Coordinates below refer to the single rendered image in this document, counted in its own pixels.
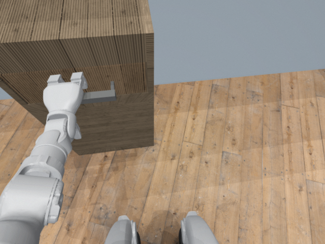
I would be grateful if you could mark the cabinet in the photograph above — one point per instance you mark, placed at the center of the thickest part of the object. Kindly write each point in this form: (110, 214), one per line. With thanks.
(37, 35)

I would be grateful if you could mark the left robot upper arm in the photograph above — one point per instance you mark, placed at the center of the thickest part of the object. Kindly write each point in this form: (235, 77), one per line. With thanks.
(30, 204)

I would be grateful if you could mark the drawer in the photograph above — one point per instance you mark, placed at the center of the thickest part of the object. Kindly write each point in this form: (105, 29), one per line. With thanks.
(128, 79)

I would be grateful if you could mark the handle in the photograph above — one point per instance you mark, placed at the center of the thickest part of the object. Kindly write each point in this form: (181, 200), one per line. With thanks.
(100, 96)

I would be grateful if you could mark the robot left forearm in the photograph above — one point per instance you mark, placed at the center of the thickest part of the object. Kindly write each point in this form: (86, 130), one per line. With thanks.
(50, 153)

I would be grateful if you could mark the robot left shin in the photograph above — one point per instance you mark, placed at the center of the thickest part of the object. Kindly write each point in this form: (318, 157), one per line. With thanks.
(123, 218)

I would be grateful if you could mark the robot left hand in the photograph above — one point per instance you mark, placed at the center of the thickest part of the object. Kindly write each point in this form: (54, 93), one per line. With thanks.
(61, 95)

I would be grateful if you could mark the right robot thigh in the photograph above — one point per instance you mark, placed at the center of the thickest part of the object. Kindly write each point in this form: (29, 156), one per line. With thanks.
(195, 230)

